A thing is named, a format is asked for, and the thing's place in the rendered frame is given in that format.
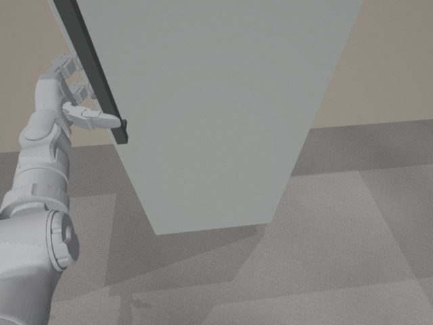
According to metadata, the robot left forearm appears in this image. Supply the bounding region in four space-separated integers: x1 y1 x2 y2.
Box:
0 110 72 220

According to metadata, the handle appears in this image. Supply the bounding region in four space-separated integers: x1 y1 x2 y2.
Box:
53 0 128 144

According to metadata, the left robot upper arm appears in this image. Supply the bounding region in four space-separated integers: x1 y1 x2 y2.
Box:
0 210 80 325

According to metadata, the robot left hand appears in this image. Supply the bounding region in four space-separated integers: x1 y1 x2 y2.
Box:
35 53 121 131

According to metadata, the fridge door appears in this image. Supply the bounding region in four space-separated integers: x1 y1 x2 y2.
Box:
48 0 364 235

